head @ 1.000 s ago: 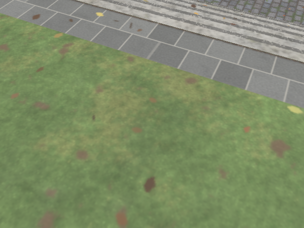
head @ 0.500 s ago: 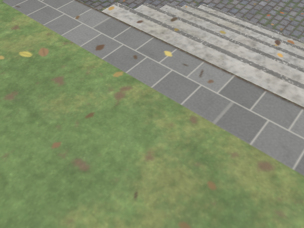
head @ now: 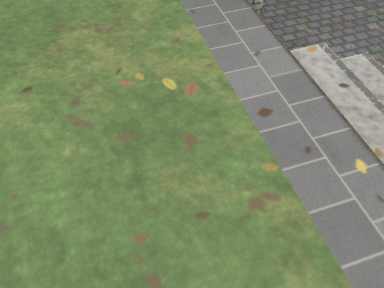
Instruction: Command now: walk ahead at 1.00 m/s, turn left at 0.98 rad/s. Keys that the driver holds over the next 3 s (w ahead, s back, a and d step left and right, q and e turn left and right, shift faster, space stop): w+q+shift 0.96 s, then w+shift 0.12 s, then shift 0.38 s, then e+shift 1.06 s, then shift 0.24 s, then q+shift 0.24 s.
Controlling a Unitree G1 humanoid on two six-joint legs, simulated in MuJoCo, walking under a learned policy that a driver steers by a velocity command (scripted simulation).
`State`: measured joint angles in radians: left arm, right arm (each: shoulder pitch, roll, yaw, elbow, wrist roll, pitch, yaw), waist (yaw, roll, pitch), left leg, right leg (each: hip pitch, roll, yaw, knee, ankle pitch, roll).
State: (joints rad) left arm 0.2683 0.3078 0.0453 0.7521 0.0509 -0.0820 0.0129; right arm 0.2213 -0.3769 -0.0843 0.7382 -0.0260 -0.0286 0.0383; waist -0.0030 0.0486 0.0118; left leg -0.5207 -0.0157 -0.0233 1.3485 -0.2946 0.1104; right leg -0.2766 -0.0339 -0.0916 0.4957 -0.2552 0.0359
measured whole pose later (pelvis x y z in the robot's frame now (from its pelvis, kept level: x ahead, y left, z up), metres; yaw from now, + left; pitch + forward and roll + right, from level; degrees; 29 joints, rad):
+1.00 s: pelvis +0.83 +0.27 +0.00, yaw +57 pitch +2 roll -3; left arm 0.50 0.33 0.06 0.86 0.03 -0.09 0.00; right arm -0.01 -0.35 -0.04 0.56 -0.03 0.01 0.09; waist 0.07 0.05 0.01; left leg -0.82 0.06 0.03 1.09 -0.09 0.11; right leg 0.07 -0.02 -0.24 0.28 -0.37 0.05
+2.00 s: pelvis +1.06 +0.76 +0.00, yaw +47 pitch +3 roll +0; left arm 0.20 0.33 0.10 0.58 -0.02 0.06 0.04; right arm 0.10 -0.26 -0.05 0.72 0.01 -0.02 -0.02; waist 0.04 -0.04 0.04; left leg -0.38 -0.07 -0.18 0.50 -0.16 -0.03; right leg -0.43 0.19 0.30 0.54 -0.15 -0.02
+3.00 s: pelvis +1.10 +0.78 +0.00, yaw +13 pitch +1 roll -1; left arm 0.11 0.25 0.04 0.64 0.02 0.01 0.03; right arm 0.20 -0.26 -0.06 0.69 0.01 0.00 0.00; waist -0.03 -0.03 0.02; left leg -0.36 -0.01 -0.08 0.60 -0.27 0.00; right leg -0.33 0.07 0.06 0.73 -0.46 0.01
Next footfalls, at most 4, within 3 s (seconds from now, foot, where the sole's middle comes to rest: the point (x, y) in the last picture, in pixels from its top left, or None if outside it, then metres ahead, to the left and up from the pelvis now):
0.30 left None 0.43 0.09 -0.77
0.70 right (174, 185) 0.88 0.11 -0.77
1.14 left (62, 172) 0.95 0.58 -0.77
1.58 right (26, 128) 1.20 0.80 -0.77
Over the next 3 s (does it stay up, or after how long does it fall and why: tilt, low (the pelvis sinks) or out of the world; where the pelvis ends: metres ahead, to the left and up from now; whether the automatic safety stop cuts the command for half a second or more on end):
stays up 1.10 0.78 0.00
